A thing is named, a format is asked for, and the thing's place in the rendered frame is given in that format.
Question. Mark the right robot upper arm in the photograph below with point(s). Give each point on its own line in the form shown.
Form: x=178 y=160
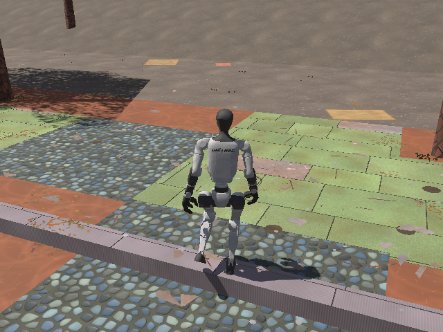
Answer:
x=247 y=158

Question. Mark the left robot forearm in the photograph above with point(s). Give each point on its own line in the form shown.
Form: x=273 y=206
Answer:
x=190 y=186

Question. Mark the left robot upper arm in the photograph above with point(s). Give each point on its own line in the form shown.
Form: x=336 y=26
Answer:
x=198 y=156

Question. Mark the robot left hand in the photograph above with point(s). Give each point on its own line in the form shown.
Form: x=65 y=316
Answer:
x=186 y=204

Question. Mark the robot right hand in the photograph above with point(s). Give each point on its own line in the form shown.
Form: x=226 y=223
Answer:
x=248 y=195

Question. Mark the robot right foot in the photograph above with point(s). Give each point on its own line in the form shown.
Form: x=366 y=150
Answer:
x=230 y=268

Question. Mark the right robot forearm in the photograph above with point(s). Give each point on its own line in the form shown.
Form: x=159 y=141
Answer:
x=252 y=183

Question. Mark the left robot shin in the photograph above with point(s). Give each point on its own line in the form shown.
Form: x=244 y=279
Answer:
x=204 y=233

